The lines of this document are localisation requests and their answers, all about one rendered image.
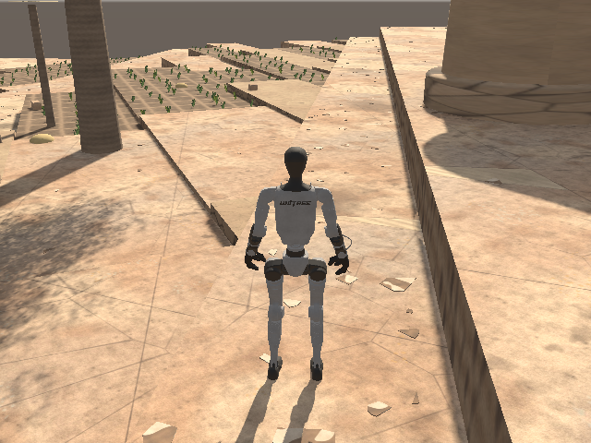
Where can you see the robot left thigh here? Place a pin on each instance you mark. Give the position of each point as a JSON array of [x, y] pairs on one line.
[[273, 271]]

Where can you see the left robot hand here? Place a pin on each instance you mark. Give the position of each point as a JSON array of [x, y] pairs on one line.
[[258, 257]]

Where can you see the robot left forearm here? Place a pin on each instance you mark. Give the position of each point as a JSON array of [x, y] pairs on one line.
[[253, 243]]

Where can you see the left robot upper arm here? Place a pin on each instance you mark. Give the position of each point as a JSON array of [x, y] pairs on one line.
[[266, 196]]

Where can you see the right robot upper arm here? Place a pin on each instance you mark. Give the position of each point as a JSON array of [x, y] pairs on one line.
[[324, 195]]

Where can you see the robot right forearm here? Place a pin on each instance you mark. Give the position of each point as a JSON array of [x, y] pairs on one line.
[[338, 244]]

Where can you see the robot torso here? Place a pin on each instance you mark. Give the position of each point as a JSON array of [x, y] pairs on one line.
[[295, 215]]

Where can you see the right robot hand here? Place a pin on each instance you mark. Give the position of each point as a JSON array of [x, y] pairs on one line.
[[339, 261]]

